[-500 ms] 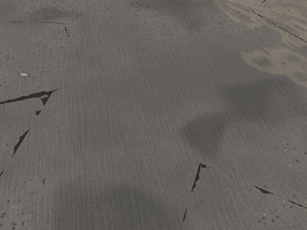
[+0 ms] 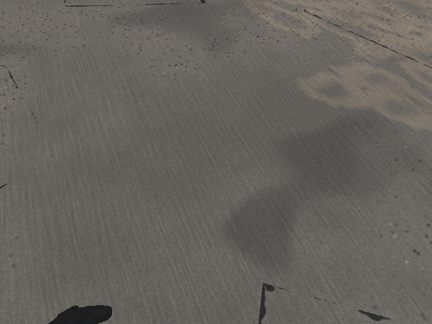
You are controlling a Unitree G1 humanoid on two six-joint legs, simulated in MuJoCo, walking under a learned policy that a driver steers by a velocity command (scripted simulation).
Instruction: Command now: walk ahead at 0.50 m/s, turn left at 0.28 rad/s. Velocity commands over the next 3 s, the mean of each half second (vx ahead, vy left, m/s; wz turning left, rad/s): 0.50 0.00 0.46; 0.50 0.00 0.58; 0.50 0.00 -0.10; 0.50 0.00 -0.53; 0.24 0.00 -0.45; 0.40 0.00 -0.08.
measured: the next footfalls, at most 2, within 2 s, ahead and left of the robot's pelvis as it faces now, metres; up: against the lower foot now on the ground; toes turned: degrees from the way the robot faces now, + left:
right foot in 0.04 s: +0.19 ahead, -0.13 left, +0.00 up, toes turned +1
left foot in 0.58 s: +0.42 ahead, +0.17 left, +0.00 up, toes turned +22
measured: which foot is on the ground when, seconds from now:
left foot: down 0.00-0.06, up 0.08-0.56, down 0.58-1.00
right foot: up 0.00-0.02, down 0.04-0.60, up 0.62-1.00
